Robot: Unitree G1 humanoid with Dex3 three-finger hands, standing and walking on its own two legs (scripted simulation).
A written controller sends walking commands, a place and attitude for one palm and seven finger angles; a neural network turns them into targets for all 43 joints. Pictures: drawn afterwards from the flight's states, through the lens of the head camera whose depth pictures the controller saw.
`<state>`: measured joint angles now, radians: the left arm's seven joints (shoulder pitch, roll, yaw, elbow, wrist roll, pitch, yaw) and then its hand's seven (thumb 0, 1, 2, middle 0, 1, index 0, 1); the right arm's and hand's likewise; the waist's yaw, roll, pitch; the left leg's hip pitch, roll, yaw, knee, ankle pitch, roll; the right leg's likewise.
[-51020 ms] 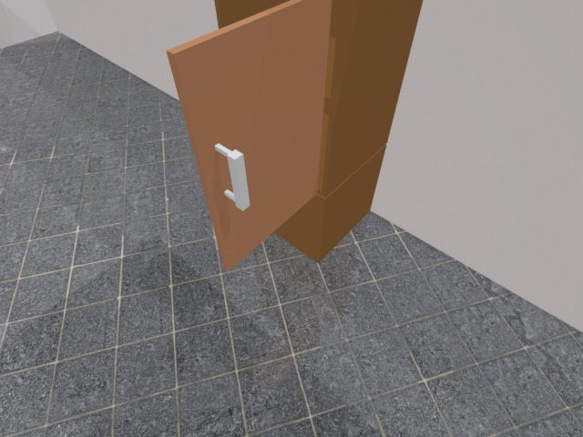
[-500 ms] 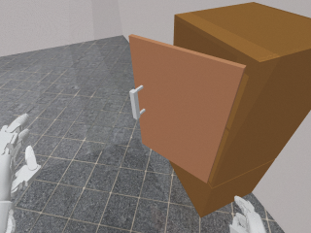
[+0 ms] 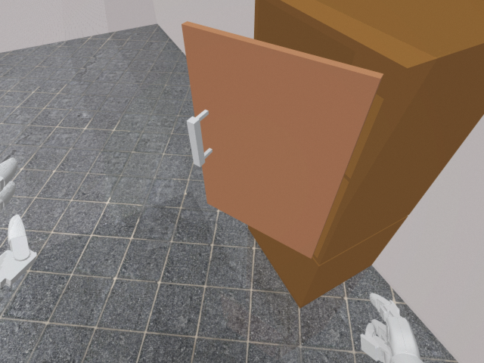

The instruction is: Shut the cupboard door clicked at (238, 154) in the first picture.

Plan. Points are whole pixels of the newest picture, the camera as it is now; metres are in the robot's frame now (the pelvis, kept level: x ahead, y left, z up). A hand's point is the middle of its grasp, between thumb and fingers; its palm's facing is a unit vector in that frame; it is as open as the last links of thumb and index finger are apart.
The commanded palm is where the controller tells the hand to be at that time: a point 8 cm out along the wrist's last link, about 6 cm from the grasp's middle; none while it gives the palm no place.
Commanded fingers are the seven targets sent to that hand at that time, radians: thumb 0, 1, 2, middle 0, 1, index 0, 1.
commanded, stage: step back with the hand held close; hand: left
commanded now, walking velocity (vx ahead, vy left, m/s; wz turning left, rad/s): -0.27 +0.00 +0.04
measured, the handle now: (201, 138) +0.63 +0.15 -0.01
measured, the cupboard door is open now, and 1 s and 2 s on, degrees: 29 29 29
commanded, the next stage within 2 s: stop stepping back and stand still in 0.64 s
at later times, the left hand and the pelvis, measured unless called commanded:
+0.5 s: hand out of the picture +0.05 +0.26 +0.18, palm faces +0.56 -0.71 -0.43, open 7.4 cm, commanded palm -0.01 +0.29 +0.18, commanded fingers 0.00 0.90 0.90 -0.20 -0.30 -0.20 -0.30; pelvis -0.12 -0.02 -0.02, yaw +5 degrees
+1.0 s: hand out of the picture -0.08 +0.26 +0.19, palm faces +0.55 -0.72 -0.43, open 7.4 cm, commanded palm -0.12 +0.29 +0.18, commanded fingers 0.00 0.90 0.90 -0.20 -0.30 -0.20 -0.30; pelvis -0.24 -0.02 -0.01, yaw +3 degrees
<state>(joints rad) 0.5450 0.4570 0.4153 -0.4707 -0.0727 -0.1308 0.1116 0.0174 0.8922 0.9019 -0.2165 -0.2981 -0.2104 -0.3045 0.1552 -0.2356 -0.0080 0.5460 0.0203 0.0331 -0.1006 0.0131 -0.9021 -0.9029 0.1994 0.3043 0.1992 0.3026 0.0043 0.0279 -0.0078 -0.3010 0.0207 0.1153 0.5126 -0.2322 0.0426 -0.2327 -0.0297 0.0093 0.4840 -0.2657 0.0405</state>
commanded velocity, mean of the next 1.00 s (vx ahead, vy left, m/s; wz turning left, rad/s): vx -0.16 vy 0.02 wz -0.02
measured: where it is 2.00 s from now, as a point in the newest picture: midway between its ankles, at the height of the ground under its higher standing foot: outside the picture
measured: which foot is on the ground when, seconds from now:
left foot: down 0.00-0.48, up 0.50-0.56, down 0.58-0.88, up 0.90-1.00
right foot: down 0.00-0.64, up 0.66-0.86, down 0.88-1.00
